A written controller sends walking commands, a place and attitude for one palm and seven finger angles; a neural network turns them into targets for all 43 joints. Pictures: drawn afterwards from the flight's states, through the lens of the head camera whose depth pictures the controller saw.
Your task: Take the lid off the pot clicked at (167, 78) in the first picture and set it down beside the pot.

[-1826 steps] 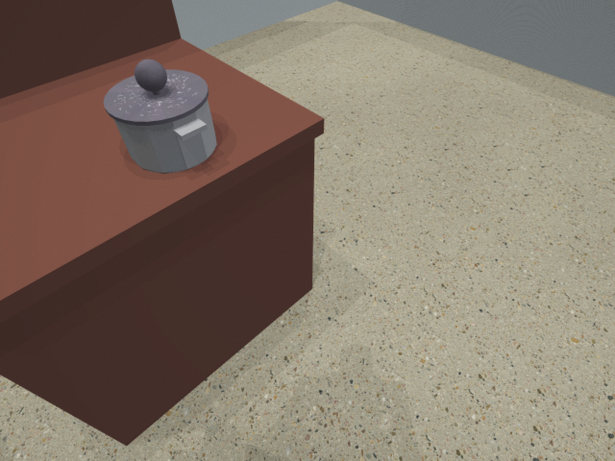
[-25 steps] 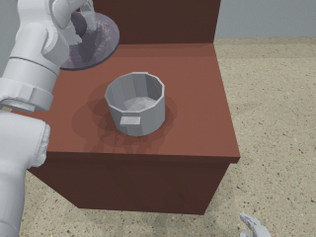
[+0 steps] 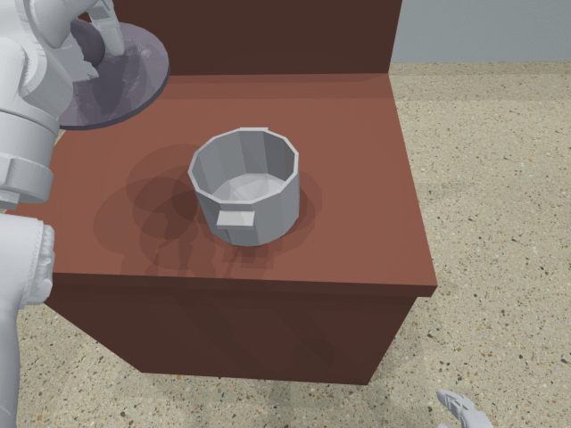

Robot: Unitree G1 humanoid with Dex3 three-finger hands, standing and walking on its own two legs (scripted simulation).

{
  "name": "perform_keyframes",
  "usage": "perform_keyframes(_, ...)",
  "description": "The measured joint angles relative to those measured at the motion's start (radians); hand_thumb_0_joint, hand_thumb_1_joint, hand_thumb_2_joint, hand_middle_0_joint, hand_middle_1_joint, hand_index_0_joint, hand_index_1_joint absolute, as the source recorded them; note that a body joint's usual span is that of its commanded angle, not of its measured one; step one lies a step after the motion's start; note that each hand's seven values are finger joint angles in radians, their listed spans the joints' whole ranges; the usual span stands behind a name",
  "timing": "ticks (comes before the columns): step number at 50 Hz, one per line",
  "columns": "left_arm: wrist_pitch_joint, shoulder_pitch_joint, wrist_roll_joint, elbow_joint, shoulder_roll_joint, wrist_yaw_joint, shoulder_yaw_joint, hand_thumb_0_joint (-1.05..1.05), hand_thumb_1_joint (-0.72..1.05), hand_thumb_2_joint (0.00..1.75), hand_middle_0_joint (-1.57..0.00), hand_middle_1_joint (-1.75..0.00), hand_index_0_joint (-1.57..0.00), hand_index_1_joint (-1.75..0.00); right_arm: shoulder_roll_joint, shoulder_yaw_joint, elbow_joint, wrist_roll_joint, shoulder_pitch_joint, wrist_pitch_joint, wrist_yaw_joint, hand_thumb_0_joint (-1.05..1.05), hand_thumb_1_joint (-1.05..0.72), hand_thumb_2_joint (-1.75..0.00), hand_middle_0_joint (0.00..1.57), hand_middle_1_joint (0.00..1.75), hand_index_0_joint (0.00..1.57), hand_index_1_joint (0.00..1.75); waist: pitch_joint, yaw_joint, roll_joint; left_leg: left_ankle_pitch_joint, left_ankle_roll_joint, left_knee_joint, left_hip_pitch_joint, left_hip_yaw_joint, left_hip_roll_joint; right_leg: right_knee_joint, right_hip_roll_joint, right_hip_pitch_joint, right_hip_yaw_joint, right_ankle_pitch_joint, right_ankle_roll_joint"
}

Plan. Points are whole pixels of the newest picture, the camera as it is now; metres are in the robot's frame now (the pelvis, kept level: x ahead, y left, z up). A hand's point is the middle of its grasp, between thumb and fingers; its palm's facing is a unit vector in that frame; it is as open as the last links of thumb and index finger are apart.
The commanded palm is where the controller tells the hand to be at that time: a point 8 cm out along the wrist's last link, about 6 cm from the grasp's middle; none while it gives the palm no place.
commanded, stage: move the lid sideways beside the pot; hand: left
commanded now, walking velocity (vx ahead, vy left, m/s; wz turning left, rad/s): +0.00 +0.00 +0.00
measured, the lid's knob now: (79, 44) +0.49 +0.24 +0.29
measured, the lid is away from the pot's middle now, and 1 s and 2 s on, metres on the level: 0.17 0.25 0.24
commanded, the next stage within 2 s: lower the lid onto the table in 0.76 s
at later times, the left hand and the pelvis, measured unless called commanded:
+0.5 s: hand (37, 47) +0.46 +0.28 +0.30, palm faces -0.10 -0.04 -0.99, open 7.4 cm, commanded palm +0.44 +0.28 +0.37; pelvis +0.00 +0.00 +0.00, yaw +0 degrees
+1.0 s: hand (14, 56) +0.46 +0.31 +0.29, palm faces -0.13 -0.04 -0.99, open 7.3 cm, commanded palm +0.44 +0.29 +0.36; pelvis +0.01 +0.01 +0.00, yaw +1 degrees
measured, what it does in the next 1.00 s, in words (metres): stands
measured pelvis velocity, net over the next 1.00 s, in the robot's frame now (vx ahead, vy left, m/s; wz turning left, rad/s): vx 0.01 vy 0.01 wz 0.01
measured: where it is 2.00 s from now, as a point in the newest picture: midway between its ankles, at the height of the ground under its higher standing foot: outside the picture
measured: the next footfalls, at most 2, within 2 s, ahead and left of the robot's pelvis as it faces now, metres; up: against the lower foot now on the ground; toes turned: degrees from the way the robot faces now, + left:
none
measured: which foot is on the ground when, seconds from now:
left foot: down 0.00-1.00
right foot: down 0.00-1.00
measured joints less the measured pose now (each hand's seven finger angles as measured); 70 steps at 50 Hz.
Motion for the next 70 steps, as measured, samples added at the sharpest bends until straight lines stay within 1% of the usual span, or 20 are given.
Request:
perform_keyframes(6,-0.016,0.0,0.002,0.002,0.021,-0.006,0.007,0.04,0.05,1.04,-0.7,-0.78,-0.85,-0.86,0.004,0.003,-0.003,-0.002,-0.015,-0.003,-0.011,0.01,-0.91,-0.9,0.2,0.3,0.2,0.3,0.006,-0.001,-0.005,0.004,-0.002,0.0,-0.002,-0.008,0.0,-0.01,-0.001,0.005,-0.008,0.007,-0.002)
perform_keyframes(9,-0.021,-0.035,0.01,0.054,0.025,0.0,-0.003,0.04,0.05,1.04,-0.7,-0.78,-0.85,-0.86,0.006,0.006,0.004,0.001,-0.015,-0.004,-0.015,0.01,-0.91,-0.9,0.2,0.3,0.2,0.3,0.005,-0.001,-0.009,0.005,-0.002,0.003,-0.005,-0.011,0.0,-0.009,-0.001,0.004,-0.011,0.007,-0.002)
perform_keyframes(12,-0.028,-0.053,0.015,0.1,0.038,0.003,-0.007,0.04,0.05,1.04,-0.7,-0.78,-0.85,-0.86,0.006,0.009,0.01,0.004,-0.012,0.004,-0.015,0.01,-0.91,-0.9,0.2,0.3,0.2,0.3,0.002,-0.007,-0.013,0.004,-0.003,0.005,-0.012,-0.01,0.001,-0.007,0.0,-0.003,-0.01,0.007,-0.004)
perform_keyframes(15,-0.035,-0.045,0.021,0.091,0.049,0.003,-0.007,0.04,0.05,1.04,-0.7,-0.78,-0.85,-0.86,0.004,0.006,0.013,0.001,0.002,0.005,-0.016,0.01,-0.91,-0.9,0.2,0.3,0.2,0.3,0.005,-0.011,-0.01,0.004,-0.003,0.006,-0.014,-0.012,0.001,-0.009,0.0,-0.003,-0.012,0.007,-0.005)
perform_keyframes(21,-0.082,-0.036,0.026,0.123,0.086,0.007,0.056,0.04,0.05,1.04,-0.7,-0.78,-0.85,-0.86,-0.001,0.011,0.023,0.0,0.024,0.011,-0.024,0.01,-0.91,-0.9,0.2,0.3,0.2,0.3,0.007,-0.024,-0.004,-0.002,-0.002,0.005,-0.01,-0.003,0.008,-0.019,0.009,0.001,-0.004,0.011,-0.002)
perform_keyframes(25,-0.089,-0.045,0.032,0.16,0.12,0.005,0.068,0.04,0.05,1.04,-0.7,-0.78,-0.85,-0.87,-0.003,0.008,0.022,0.005,0.04,0.019,-0.023,0.01,-0.91,-0.9,0.2,0.3,0.2,0.3,0.012,-0.033,-0.006,-0.004,-0.004,0.004,-0.012,0.003,0.012,-0.022,0.013,-0.002,0.002,0.012,-0.004)
perform_keyframes(29,-0.101,-0.018,0.041,0.131,0.146,0.002,0.099,0.04,0.05,1.04,-0.7,-0.78,-0.85,-0.87,-0.01,0.002,0.021,0.003,0.057,0.021,-0.024,0.01,-0.91,-0.9,0.2,0.3,0.2,0.3,0.016,-0.032,-0.005,-0.005,-0.003,0.003,-0.011,0.005,0.014,-0.027,0.015,0.0,0.004,0.013,-0.004)
perform_keyframes(33,-0.119,-0.026,0.041,0.176,0.174,0.005,0.111,0.04,0.05,1.04,-0.7,-0.78,-0.85,-0.87,-0.016,0.004,0.024,0.009,0.057,0.027,-0.028,0.01,-0.91,-0.9,0.2,0.3,0.2,0.3,0.019,-0.033,-0.005,-0.011,-0.002,0.01,-0.014,0.007,0.017,-0.03,0.019,0.001,0.005,0.014,-0.002)
perform_keyframes(36,-0.116,-0.034,0.04,0.201,0.192,-0.001,0.09,0.04,0.05,1.04,-0.7,-0.78,-0.85,-0.87,-0.015,0.002,0.025,0.014,0.055,0.031,-0.029,0.01,-0.91,-0.9,0.2,0.3,0.2,0.3,0.023,-0.032,-0.011,-0.013,-0.001,0.013,-0.019,0.006,0.018,-0.032,0.02,-0.001,0.004,0.015,-0.002)
perform_keyframes(39,-0.108,-0.021,0.041,0.146,0.185,-0.014,0.071,0.03,0.05,1.04,-0.7,-0.78,-0.85,-0.87,-0.012,-0.006,0.029,0.01,0.061,0.024,-0.034,0.01,-0.91,-0.9,0.2,0.3,0.2,0.3,0.029,-0.024,-0.017,-0.009,-0.001,0.008,-0.016,-0.003,0.015,-0.04,0.016,0.007,-0.005,0.017,-0.003)
perform_keyframes(42,-0.119,0.0,0.032,0.078,0.173,-0.009,0.084,0.04,0.05,1.04,-0.7,-0.78,-0.85,-0.86,-0.013,-0.009,0.034,0.003,0.062,0.013,-0.036,0.01,-0.91,-0.9,0.2,0.3,0.2,0.3,0.025,-0.018,-0.014,-0.009,0.001,0.005,-0.011,-0.013,0.012,-0.048,0.013,0.017,-0.014,0.016,-0.004)
perform_keyframes(45,-0.123,-0.028,0.021,0.12,0.161,0.002,0.079,0.04,0.05,1.04,-0.7,-0.78,-0.85,-0.86,-0.011,-0.002,0.04,0.009,0.047,0.011,-0.035,0.01,-0.91,-0.9,0.2,0.3,0.2,0.3,0.014,-0.017,-0.011,-0.014,0.004,0.01,-0.011,-0.014,0.01,-0.044,0.011,0.018,-0.015,0.011,0.0)
perform_keyframes(48,-0.088,-0.054,0.023,0.172,0.147,-0.003,0.049,0.04,0.05,1.04,-0.69,-0.78,-0.85,-0.87,-0.007,0.001,0.039,0.013,0.031,0.01,-0.025,0.01,-0.91,-0.9,0.2,0.3,0.2,0.3,0.008,-0.018,-0.01,-0.016,0.005,0.012,-0.015,-0.011,0.007,-0.035,0.008,0.009,-0.012,0.007,0.0)
perform_keyframes(50,-0.064,-0.043,0.022,0.154,0.134,-0.009,0.035,0.04,0.05,1.04,-0.69,-0.78,-0.85,-0.87,-0.005,-0.002,0.032,0.011,0.026,0.008,-0.018,0.01,-0.91,-0.9,0.2,0.3,0.2,0.3,0.01,-0.018,-0.005,-0.015,0.007,0.012,-0.017,-0.013,0.004,-0.033,0.005,0.007,-0.014,0.005,-0.001)
perform_keyframes(53,-0.054,-0.013,0.025,0.098,0.106,-0.011,0.042,0.04,0.05,1.04,-0.69,-0.78,-0.85,-0.87,-0.003,-0.002,0.025,0.004,0.023,0.0,-0.015,0.01,-0.91,-0.9,0.2,0.3,0.2,0.3,0.013,-0.013,0.003,-0.012,0.01,0.007,-0.014,-0.017,0.0,-0.033,0.0,0.01,-0.016,0.005,-0.001)
perform_keyframes(55,-0.063,-0.003,0.023,0.097,0.093,-0.005,0.061,0.04,0.05,1.04,-0.69,-0.78,-0.85,-0.87,-0.001,0.005,0.022,0.004,0.016,-0.002,-0.015,0.01,-0.91,-0.9,0.2,0.3,0.2,0.3,0.013,-0.013,0.007,-0.013,0.012,0.007,-0.012,-0.015,-0.001,-0.035,0.0,0.012,-0.014,0.005,0.004)
perform_keyframes(57,-0.073,0.0,0.025,0.116,0.092,0.0,0.072,0.04,0.05,1.04,-0.69,-0.78,-0.85,-0.87,0.004,0.012,0.017,0.004,0.011,-0.003,-0.014,0.01,-0.91,-0.9,0.2,0.3,0.2,0.3,0.011,-0.016,0.007,-0.015,0.012,0.007,-0.011,-0.008,0.001,-0.033,0.002,0.01,-0.008,0.005,0.009)
perform_keyframes(60,-0.063,-0.003,0.024,0.132,0.087,0.0,0.057,0.04,0.05,1.04,-0.69,-0.78,-0.85,-0.87,0.013,0.011,0.009,0.005,0.013,-0.003,-0.011,0.01,-0.91,-0.9,0.2,0.3,0.2,0.3,0.012,-0.02,0.002,-0.015,0.011,0.005,-0.011,-0.007,0.001,-0.03,0.002,0.007,-0.006,0.003,0.008)
perform_keyframes(64,-0.072,0.032,0.026,0.095,0.083,0.004,0.084,0.04,0.05,1.04,-0.69,-0.78,-0.85,-0.87,0.011,0.01,0.004,-0.001,0.023,-0.006,-0.009,0.01,-0.91,-0.9,0.2,0.3,0.2,0.3,0.013,-0.02,-0.001,-0.014,0.011,0.003,-0.008,-0.006,0.001,-0.029,0.003,0.008,-0.005,0.003,0.007)
perform_keyframes(70,-0.071,0.039,0.02,0.123,0.086,0.012,0.067,0.04,0.05,1.04,-0.69,-0.78,-0.85,-0.87,0.001,0.005,0.008,0.003,0.035,-0.002,-0.009,0.01,-0.91,-0.9,0.2,0.3,0.2,0.3,0.018,-0.021,-0.006,-0.018,0.009,0.011,-0.011,-0.007,0.003,-0.026,0.004,0.008,-0.006,0.001,0.007)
